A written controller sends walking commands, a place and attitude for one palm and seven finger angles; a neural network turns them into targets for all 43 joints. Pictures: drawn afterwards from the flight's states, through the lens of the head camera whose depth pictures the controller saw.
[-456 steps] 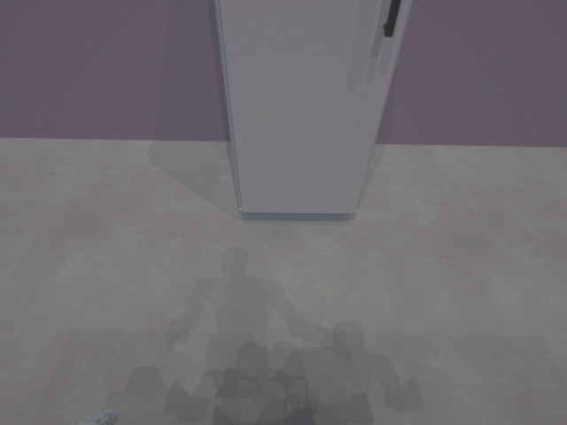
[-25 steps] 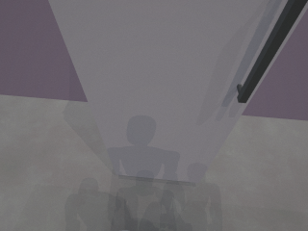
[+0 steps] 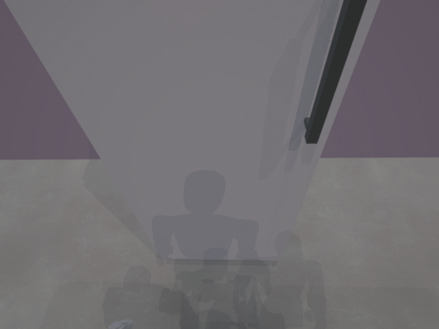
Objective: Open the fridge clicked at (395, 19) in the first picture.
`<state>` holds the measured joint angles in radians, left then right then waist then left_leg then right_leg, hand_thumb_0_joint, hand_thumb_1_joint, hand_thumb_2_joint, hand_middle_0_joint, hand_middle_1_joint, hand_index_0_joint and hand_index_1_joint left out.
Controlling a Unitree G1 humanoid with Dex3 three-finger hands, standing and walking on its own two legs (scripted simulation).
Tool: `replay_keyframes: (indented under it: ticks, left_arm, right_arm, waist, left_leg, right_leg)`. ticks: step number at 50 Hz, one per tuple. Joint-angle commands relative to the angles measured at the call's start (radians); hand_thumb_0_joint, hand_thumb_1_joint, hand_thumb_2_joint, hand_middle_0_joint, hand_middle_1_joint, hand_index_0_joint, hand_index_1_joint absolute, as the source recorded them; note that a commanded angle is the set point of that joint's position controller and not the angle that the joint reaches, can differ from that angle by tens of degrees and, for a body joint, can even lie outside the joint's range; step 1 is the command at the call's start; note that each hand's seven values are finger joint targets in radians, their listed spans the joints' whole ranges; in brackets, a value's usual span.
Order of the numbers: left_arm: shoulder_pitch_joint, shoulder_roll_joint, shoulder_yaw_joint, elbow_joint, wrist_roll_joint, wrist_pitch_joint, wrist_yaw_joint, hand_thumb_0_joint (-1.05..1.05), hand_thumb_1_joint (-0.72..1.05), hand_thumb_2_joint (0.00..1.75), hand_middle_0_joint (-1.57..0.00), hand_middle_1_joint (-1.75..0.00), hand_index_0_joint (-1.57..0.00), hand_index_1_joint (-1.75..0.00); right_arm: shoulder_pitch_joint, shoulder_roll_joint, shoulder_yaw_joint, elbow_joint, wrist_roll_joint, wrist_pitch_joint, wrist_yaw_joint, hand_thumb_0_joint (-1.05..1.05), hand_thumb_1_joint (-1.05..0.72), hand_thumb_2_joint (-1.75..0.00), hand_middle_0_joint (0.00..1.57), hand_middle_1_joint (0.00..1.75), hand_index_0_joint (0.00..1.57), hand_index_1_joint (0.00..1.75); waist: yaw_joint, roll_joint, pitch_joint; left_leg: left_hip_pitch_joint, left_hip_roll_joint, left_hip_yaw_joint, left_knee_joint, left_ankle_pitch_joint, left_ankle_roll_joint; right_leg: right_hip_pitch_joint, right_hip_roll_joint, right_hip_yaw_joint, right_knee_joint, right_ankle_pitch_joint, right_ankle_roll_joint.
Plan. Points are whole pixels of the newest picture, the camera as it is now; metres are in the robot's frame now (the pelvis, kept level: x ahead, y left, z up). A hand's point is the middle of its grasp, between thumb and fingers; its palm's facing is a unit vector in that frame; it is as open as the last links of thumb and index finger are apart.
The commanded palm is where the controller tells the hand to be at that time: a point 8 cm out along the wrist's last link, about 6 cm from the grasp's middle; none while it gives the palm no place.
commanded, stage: come to a stop and stand still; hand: right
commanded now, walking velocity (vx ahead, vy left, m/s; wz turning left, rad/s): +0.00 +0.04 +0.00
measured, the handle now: (330, 59) +0.44 -0.15 +0.26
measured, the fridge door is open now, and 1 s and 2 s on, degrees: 0 0 0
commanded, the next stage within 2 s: look again from close up in 1.46 s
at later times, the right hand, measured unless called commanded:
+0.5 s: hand out of the picture -0.06 -0.11 -0.18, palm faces +0.04 +0.99 -0.12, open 7.3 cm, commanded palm none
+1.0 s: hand out of the picture +0.01 -0.17 -0.17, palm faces -0.01 +0.97 -0.23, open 7.3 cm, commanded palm none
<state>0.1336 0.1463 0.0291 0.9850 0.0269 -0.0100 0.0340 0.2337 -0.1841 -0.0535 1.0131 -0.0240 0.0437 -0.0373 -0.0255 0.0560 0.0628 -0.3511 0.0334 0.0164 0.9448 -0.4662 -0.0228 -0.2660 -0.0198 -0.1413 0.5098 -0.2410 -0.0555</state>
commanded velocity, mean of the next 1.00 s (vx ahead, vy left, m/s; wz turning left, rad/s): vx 0.00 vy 0.00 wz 0.00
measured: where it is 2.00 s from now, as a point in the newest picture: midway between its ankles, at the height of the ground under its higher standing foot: outside the picture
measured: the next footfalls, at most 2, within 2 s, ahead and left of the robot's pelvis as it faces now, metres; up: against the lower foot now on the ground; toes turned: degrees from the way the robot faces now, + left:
left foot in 0.16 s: -0.02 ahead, +0.15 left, +0.00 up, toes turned +4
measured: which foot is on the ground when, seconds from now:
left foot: up 0.00-0.14, down 0.16-1.00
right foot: down 0.00-1.00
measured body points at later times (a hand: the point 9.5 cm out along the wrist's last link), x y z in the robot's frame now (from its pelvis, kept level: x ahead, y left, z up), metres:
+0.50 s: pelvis -0.04 +0.04 +0.00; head -0.03 +0.03 +0.45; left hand -0.08 +0.26 -0.15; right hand -0.06 -0.16 -0.16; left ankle -0.06 +0.15 -0.74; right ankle +0.02 -0.09 -0.74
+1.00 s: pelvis -0.02 +0.01 +0.00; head -0.01 +0.02 +0.45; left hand -0.02 +0.22 -0.17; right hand +0.01 -0.22 -0.15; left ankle -0.06 +0.15 -0.74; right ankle +0.02 -0.09 -0.74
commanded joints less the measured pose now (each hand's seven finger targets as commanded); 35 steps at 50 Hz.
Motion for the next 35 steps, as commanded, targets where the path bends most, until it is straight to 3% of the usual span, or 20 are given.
replay_keyframes:
  ticks: [1,3,5,6,7,8,9,10,11,13,15,17,22,27,30,31,32,33,34,35]
  left_arm:
    - [0.113,0.163,0.039,-0.008,-0.001,0.004,0.009,0.00,0.90,0.90,-0.20,-0.30,-0.20,-0.30]
    - [0.112,0.166,0.043,0.001,0.000,0.009,0.004,0.00,0.90,0.90,-0.20,-0.30,-0.20,-0.30]
    - [0.108,0.161,0.044,0.008,-0.005,0.008,0.000,0.00,0.90,0.90,-0.20,-0.30,-0.20,-0.30]
    - [0.103,0.149,0.042,0.011,-0.011,0.008,-0.003,0.00,0.90,0.90,-0.20,-0.30,-0.20,-0.30]
    - [0.104,0.117,0.038,0.010,-0.018,0.008,-0.007,0.00,0.90,0.90,-0.20,-0.30,-0.20,-0.30]
    - [0.106,0.073,0.029,0.006,-0.021,0.010,-0.011,0.00,0.90,0.90,-0.20,-0.30,-0.20,-0.30]
    - [0.105,0.051,0.019,0.008,-0.020,0.012,-0.018,0.00,0.90,0.90,-0.20,-0.30,-0.20,-0.30]
    - [0.097,0.041,0.020,0.013,-0.012,0.020,-0.017,0.00,0.90,0.90,-0.20,-0.30,-0.20,-0.30]
    - [0.097,0.050,0.019,0.019,-0.011,0.023,-0.018,0.00,0.90,0.90,-0.20,-0.30,-0.20,-0.30]
    - [0.130,0.054,0.013,0.052,-0.010,0.022,-0.019,0.00,0.90,0.90,-0.20,-0.30,-0.20,-0.30]
    - [0.154,0.054,0.005,0.080,-0.009,0.018,-0.018,0.00,0.90,0.90,-0.20,-0.30,-0.20,-0.30]
    - [0.172,0.055,0.000,0.099,-0.009,0.016,-0.016,0.00,0.90,0.90,-0.20,-0.30,-0.20,-0.30]
    - [0.217,0.044,-0.007,0.130,-0.009,0.009,-0.010,0.00,0.90,0.90,-0.20,-0.30,-0.20,-0.30]
    - [0.256,0.029,-0.008,0.148,-0.011,0.005,-0.005,0.00,0.90,0.90,-0.20,-0.30,-0.20,-0.30]
    - [0.271,0.021,-0.008,0.155,-0.013,0.001,-0.003,0.00,0.90,0.90,-0.20,-0.30,-0.20,-0.30]
    - [0.114,0.079,-0.008,0.074,-0.013,-0.009,-0.018,0.00,0.90,0.90,-0.20,-0.30,-0.20,-0.30]
    - [0.209,0.018,-0.005,0.054,-0.013,0.006,-0.025,0.00,0.90,0.90,-0.20,-0.30,-0.20,-0.30]
    - [0.261,0.028,-0.004,0.068,-0.008,0.013,-0.031,0.00,0.90,0.90,-0.20,-0.30,-0.20,-0.30]
    - [0.294,0.024,-0.006,0.063,-0.005,0.004,-0.031,0.00,0.90,0.90,-0.20,-0.30,-0.20,-0.30]
    - [0.306,0.034,-0.008,0.056,-0.006,-0.004,-0.029,0.00,0.90,0.90,-0.20,-0.30,-0.20,-0.30]
  right_arm:
    - [0.059,-0.021,0.004,-0.042,-0.002,-0.007,0.010,0.00,-0.90,-0.90,0.20,0.30,0.20,0.30]
    - [0.071,-0.010,0.008,-0.036,-0.001,-0.012,0.011,0.00,-0.90,-0.90,0.20,0.30,0.20,0.30]
    - [0.116,-0.005,0.011,-0.014,0.000,-0.027,0.010,0.00,-0.90,-0.90,0.20,0.30,0.20,0.30]
    - [0.146,-0.018,0.012,0.001,-0.001,-0.034,0.008,0.00,-0.90,-0.90,0.20,0.30,0.20,0.30]
    - [0.151,-0.040,0.010,0.005,-0.003,-0.042,0.004,0.00,-0.90,-0.90,0.20,0.30,0.20,0.30]
    - [0.130,-0.068,0.011,0.003,-0.004,-0.047,0.002,0.00,-0.90,-0.90,0.20,0.30,0.20,0.30]
    - [0.113,-0.087,0.017,-0.003,0.000,-0.050,0.002,0.00,-0.90,-0.90,0.20,0.30,0.20,0.30]
    - [0.100,-0.083,0.016,0.004,0.001,-0.058,0.004,0.00,-0.90,-0.90,0.20,0.30,0.20,0.30]
    - [0.089,-0.073,0.021,0.006,0.003,-0.058,0.004,0.00,-0.90,-0.90,0.20,0.30,0.20,0.30]
    - [0.084,-0.059,0.028,0.010,0.005,-0.055,0.005,0.00,-0.90,-0.90,0.20,0.30,0.20,0.30]
    - [0.102,-0.052,0.030,0.023,0.007,-0.054,0.006,0.00,-0.90,-0.90,0.20,0.30,0.20,0.30]
    - [0.122,-0.048,0.032,0.039,0.010,-0.054,0.006,0.00,-0.90,-0.90,0.20,0.30,0.20,0.30]
    - [0.159,-0.029,0.035,0.072,0.013,-0.054,0.006,0.00,-0.90,-0.90,0.20,0.30,0.20,0.30]
    - [0.183,-0.006,0.035,0.088,0.015,-0.056,0.003,0.00,-0.90,-0.90,0.20,0.30,0.20,0.30]
    - [0.193,0.005,0.037,0.094,0.014,-0.058,0.001,0.00,-0.90,-0.90,0.20,0.30,0.20,0.30]
    - [0.236,-0.035,0.053,0.102,-0.005,-0.077,-0.033,0.00,-0.90,-0.90,0.20,0.30,0.20,0.30]
    - [0.152,-0.085,0.043,0.048,0.001,-0.088,-0.025,0.00,-0.90,-0.90,0.20,0.30,0.20,0.30]
    - [0.110,-0.083,0.039,0.026,0.003,-0.089,-0.021,0.00,-0.90,-0.90,0.20,0.30,0.20,0.30]
    - [0.109,-0.072,0.036,0.015,0.003,-0.098,-0.021,0.00,-0.90,-0.90,0.20,0.30,0.20,0.30]
    - [0.118,-0.057,0.033,0.015,0.005,-0.096,-0.020,0.00,-0.90,-0.90,0.20,0.30,0.20,0.30]
  waist:
    - [0.044,-0.178,-0.101]
    - [0.047,-0.192,-0.100]
    - [0.026,-0.167,-0.117]
    - [0.014,-0.130,-0.120]
    - [0.017,-0.064,-0.089]
    - [0.033,0.020,-0.055]
    - [0.040,0.011,-0.045]
    - [0.042,0.133,-0.047]
    - [0.040,0.162,-0.013]
    - [0.050,0.097,0.034]
    - [0.046,0.004,0.051]
    - [0.040,-0.031,0.066]
    - [0.026,-0.059,0.078]
    - [0.023,-0.046,0.048]
    - [0.022,-0.048,0.043]
    - [-0.025,-0.112,0.121]
    - [0.078,-0.111,0.046]
    - [0.094,-0.070,0.022]
    - [0.090,-0.089,-0.045]
    - [0.086,-0.087,-0.060]
  left_leg:
    - [-0.019,0.021,0.006,-0.132,-0.023,-0.009]
    - [0.029,0.018,0.023,-0.233,-0.015,-0.003]
    - [0.108,0.012,0.047,-0.428,0.104,-0.002]
    - [0.170,0.016,0.046,-0.530,0.212,0.000]
    - [0.198,0.062,-0.020,-0.603,0.275,0.016]
    - [0.156,0.139,-0.095,-0.626,0.281,0.049]
    - [0.098,0.181,-0.104,-0.635,0.282,0.069]
    - [0.054,0.156,-0.114,-0.650,0.250,0.071]
    - [0.012,0.156,-0.109,-0.674,0.196,0.073]
    - [-0.048,0.133,-0.093,-0.698,0.066,0.069]
    - [-0.045,0.111,-0.078,-0.695,0.039,0.062]
    - [-0.026,0.097,-0.067,-0.689,0.034,0.058]
    - [0.026,0.084,-0.049,-0.677,0.067,0.054]
    - [0.054,0.080,-0.041,-0.666,0.096,0.055]
    - [0.069,0.079,-0.035,-0.657,0.138,0.052]
    - [-0.001,0.126,-0.148,-0.672,0.386,0.056]
    - [-0.036,0.166,-0.149,-0.701,0.071,0.097]
    - [-0.058,0.127,-0.124,-0.672,-0.050,0.105]
    - [-0.013,0.125,-0.087,-0.626,0.066,0.109]
    - [0.002,0.094,-0.069,-0.578,0.065,0.101]
  right_leg:
    - [0.162,-0.286,0.232,-0.182,0.443,-0.134]
    - [0.136,-0.278,0.245,-0.195,0.319,-0.123]
    - [0.133,-0.239,0.219,-0.149,0.309,-0.087]
    - [0.096,-0.208,0.196,-0.120,0.231,-0.052]
    - [0.033,-0.158,0.159,-0.078,0.129,-0.005]
    - [0.002,-0.099,0.102,-0.056,0.019,0.037]
    - [0.036,-0.069,0.085,-0.068,-0.007,0.051]
    - [0.066,-0.057,0.071,-0.045,-0.008,0.059]
    - [0.074,-0.058,0.072,-0.039,-0.008,0.060]
    - [0.104,-0.071,0.080,-0.056,0.021,0.059]
    - [0.107,-0.082,0.090,-0.083,0.027,0.058]
    - [0.082,-0.087,0.101,-0.109,0.011,0.059]
    - [0.043,-0.090,0.111,-0.147,-0.009,0.061]
    - [0.050,-0.090,0.112,-0.146,0.006,0.061]
    - [0.050,-0.097,0.111,-0.149,0.024,0.060]
    - [-0.042,-0.084,0.098,0.071,0.015,0.085]
    - [-0.006,-0.064,0.102,0.085,-0.070,0.071]
    - [0.001,-0.056,0.096,0.088,-0.070,0.063]
    - [0.035,-0.056,0.106,0.065,0.005,0.060]
    - [0.041,-0.065,0.123,0.033,0.011,0.049]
